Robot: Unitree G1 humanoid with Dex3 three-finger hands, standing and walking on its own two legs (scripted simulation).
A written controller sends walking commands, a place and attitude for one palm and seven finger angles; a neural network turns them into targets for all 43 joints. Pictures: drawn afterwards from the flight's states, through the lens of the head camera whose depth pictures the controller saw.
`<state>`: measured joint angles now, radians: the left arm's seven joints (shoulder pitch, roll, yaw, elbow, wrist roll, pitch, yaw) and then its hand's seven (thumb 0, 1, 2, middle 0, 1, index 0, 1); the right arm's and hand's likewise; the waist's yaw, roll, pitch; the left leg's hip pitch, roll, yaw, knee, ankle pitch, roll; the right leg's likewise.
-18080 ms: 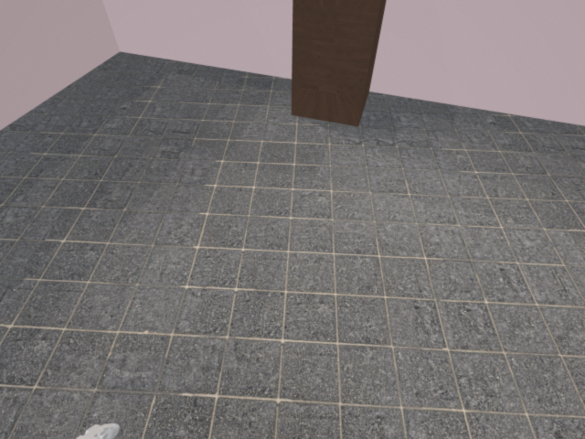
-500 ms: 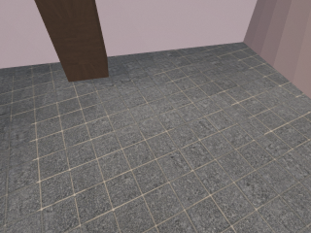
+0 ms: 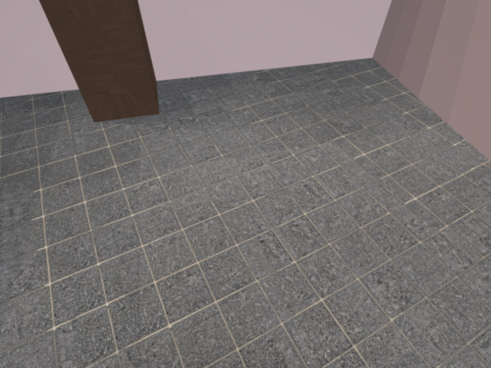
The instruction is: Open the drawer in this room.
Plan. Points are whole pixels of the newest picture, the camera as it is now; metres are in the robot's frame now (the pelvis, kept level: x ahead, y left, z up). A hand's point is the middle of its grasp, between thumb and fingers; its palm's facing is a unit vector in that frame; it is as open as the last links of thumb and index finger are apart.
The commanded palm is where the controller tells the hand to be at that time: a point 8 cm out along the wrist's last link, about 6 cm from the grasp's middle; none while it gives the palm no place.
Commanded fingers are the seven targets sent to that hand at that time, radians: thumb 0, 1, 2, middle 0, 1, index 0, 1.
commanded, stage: stand and wait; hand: left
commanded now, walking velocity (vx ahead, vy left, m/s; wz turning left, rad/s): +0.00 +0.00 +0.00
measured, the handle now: out of the picture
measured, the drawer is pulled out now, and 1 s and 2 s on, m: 0.00 0.00 0.00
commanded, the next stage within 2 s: turn or walk to find it in 0.24 s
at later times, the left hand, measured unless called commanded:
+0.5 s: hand out of the picture -0.01 +0.18 -0.19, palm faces +0.11 -0.98 -0.18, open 7.4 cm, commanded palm none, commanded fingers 0.00 0.90 0.90 -0.20 -0.30 -0.20 -0.30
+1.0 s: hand out of the picture -0.01 +0.18 -0.19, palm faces +0.16 -0.97 -0.19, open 7.4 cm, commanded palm none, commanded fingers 0.00 0.90 0.90 -0.20 -0.30 -0.20 -0.30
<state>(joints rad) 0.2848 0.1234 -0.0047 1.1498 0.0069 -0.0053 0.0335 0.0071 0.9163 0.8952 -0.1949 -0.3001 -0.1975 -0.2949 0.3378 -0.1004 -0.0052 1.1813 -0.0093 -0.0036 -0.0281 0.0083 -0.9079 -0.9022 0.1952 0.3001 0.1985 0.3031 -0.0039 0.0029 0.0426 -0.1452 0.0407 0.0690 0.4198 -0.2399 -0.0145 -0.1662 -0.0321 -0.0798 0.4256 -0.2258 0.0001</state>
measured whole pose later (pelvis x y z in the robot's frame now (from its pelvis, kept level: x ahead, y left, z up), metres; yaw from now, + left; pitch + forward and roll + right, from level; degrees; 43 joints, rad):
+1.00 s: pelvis -0.01 +0.01 -0.01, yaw +6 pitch -1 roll -1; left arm 0.23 0.16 0.03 1.07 0.02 0.02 0.02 0.00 0.91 0.90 -0.20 -0.30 -0.20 -0.30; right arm 0.25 -0.17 -0.03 1.07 -0.02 0.03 -0.01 0.01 -0.91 -0.90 0.20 0.30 0.20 0.30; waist 0.01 0.00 0.06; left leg -0.29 0.00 -0.03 0.58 -0.28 0.00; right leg -0.24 -0.08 -0.18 0.55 -0.29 0.01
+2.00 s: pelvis -0.05 +0.00 +0.00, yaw +28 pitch -1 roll -1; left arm 0.26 0.25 0.05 1.05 0.02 0.05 0.02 0.01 0.91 0.90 -0.19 -0.30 -0.20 -0.29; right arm 0.11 -0.18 -0.02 0.99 -0.01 0.02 -0.01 0.01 -0.91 -0.90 0.20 0.30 0.20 0.30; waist 0.05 -0.04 0.08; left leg -0.18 -0.02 0.01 0.47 -0.29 0.05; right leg -0.42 -0.09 -0.05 1.05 -0.45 0.08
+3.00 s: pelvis -0.05 -0.04 +0.00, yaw +38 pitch -1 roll +0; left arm 0.30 0.17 0.02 1.12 0.03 0.02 -0.01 0.01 0.91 0.90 -0.19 -0.30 -0.20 -0.29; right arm 0.22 -0.17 -0.03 1.08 -0.03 -0.02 -0.02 0.01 -0.93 -0.90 0.20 0.30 0.20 0.30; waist 0.02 -0.01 0.01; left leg -0.10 0.01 0.04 0.40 -0.28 0.02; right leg -0.33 -0.07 -0.08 0.82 -0.45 0.03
